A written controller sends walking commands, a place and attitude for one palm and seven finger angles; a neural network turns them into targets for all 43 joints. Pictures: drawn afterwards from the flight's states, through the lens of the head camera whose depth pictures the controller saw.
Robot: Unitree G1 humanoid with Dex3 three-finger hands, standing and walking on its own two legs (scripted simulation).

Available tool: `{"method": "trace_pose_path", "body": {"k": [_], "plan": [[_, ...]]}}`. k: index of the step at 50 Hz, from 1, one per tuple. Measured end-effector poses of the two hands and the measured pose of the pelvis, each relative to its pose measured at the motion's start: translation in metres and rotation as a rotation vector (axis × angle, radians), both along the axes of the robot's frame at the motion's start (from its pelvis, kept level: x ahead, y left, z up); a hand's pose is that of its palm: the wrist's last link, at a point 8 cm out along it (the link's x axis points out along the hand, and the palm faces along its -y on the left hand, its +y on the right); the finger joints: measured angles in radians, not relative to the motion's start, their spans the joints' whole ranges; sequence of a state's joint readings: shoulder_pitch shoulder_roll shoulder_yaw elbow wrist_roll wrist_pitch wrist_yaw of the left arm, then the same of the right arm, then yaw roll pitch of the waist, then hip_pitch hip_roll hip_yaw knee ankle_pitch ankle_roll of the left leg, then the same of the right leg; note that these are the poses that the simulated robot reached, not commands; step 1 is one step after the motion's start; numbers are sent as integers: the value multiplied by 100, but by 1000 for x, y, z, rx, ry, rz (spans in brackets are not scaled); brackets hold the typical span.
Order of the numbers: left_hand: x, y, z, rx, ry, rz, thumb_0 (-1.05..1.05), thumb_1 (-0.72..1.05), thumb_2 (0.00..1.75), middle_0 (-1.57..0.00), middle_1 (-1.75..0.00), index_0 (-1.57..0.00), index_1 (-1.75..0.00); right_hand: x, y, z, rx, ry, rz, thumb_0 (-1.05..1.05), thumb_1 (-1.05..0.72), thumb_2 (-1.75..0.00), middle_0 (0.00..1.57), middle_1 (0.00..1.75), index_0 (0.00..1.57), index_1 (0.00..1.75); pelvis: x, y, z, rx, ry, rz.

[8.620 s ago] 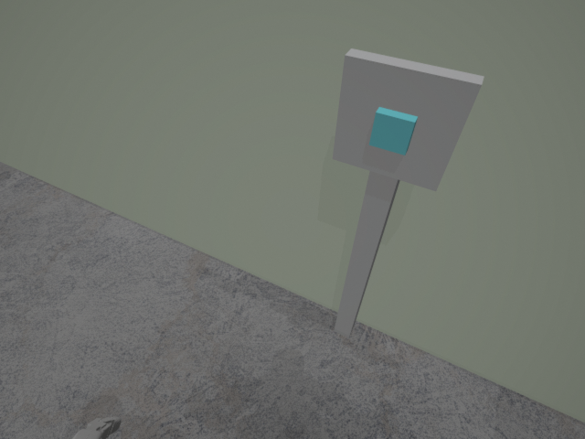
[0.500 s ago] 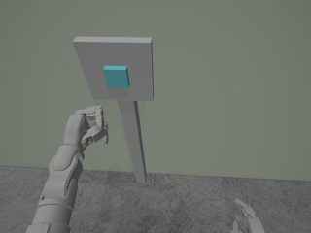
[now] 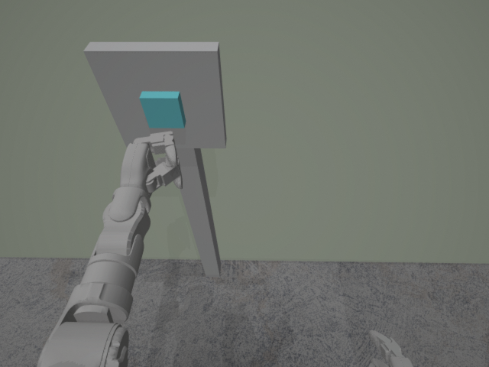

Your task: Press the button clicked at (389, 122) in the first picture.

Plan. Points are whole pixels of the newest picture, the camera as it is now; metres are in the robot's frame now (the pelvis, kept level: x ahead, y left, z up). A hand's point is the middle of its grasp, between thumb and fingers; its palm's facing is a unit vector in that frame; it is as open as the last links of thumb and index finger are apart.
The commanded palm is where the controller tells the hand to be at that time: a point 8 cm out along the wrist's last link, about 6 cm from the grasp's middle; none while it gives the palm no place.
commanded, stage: aim a knuckle at the button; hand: left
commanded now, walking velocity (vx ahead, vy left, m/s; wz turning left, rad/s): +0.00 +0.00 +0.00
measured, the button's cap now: (164, 109) +0.52 +0.16 +0.14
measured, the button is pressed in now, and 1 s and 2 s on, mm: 0 0 0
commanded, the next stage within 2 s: press the button with the knuckle in 1.26 s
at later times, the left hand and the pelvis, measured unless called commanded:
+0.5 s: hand (169, 171) +0.40 +0.14 +0.11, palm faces +0.01 -1.00 -0.02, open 3.1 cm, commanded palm +0.38 +0.19 +0.11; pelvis +0.00 +0.00 +0.00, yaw -1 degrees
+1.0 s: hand (176, 161) +0.42 +0.13 +0.10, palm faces +0.00 -1.00 -0.02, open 3.1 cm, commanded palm +0.39 +0.19 +0.11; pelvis +0.00 +0.01 +0.00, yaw -2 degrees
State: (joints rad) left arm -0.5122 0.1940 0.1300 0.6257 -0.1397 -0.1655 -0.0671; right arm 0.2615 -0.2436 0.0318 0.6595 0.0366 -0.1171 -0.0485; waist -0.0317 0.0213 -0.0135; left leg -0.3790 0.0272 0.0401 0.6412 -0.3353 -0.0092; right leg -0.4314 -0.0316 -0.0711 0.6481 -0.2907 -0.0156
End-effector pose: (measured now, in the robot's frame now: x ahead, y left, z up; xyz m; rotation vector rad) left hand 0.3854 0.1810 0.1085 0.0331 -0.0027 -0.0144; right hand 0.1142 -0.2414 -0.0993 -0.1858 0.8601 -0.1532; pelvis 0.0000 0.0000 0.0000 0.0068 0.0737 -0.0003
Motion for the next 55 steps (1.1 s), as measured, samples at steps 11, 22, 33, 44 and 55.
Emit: {"method": "trace_pose_path", "body": {"k": [11,22,33,44,55], "plan": [[25,-2,2,-7,-28,9,2,90,90,-130,-150,-129,-150,-48,-14,-12,2,127,-86,1,-90,-90,20,30,20,30,3,-1,-2,4,42,-28],[-4,8,-11,-14,-13,15,2,90,90,-130,-150,-130,-150,-41,-9,-7,7,99,-77,1,-90,-90,20,30,20,30,-1,1,-1,-1,15,-26],[7,8,2,-16,-13,-9,2,90,90,-131,-150,-130,-150,-10,5,1,0,8,-18,1,-90,-90,20,30,20,30,-9,8,-3,-5,15,-4],[12,-5,-5,-24,-52,-12,2,90,90,-130,-150,-130,-150,-27,12,-8,18,60,-33,1,-90,-90,20,30,20,30,-4,14,-5,-2,34,-23],[11,12,-5,-14,-21,15,2,90,90,-130,-150,-130,-150,-43,6,-9,16,111,-70,1,-90,-90,20,30,20,30,1,12,-2,-5,30,-29]]}}
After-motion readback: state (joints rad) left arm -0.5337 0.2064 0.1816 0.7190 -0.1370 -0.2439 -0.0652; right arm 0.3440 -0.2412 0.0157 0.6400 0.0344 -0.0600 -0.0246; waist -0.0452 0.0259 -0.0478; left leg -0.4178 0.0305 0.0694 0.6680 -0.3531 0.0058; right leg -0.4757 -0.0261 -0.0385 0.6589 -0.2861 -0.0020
